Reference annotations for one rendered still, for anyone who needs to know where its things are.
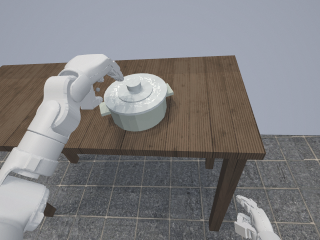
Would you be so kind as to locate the knob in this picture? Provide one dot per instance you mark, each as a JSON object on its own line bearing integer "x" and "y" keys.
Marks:
{"x": 133, "y": 84}

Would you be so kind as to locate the right robot hand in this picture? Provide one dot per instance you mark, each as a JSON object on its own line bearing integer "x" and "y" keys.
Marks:
{"x": 249, "y": 227}

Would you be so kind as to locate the left robot hand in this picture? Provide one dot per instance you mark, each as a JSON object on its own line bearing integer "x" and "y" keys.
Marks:
{"x": 95, "y": 67}

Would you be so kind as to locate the robot left upper arm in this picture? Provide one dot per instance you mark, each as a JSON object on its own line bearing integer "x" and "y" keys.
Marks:
{"x": 22, "y": 205}

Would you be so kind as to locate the table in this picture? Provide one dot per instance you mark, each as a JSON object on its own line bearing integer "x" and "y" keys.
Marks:
{"x": 208, "y": 116}

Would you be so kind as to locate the lid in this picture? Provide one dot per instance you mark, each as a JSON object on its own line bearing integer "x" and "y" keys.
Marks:
{"x": 123, "y": 102}

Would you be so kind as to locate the pot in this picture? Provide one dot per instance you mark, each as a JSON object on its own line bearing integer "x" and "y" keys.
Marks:
{"x": 140, "y": 122}

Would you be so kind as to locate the left robot forearm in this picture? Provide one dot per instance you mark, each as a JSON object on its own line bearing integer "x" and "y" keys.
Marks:
{"x": 56, "y": 118}

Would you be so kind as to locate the right robot forearm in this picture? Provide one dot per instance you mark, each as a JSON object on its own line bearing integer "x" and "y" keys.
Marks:
{"x": 267, "y": 235}

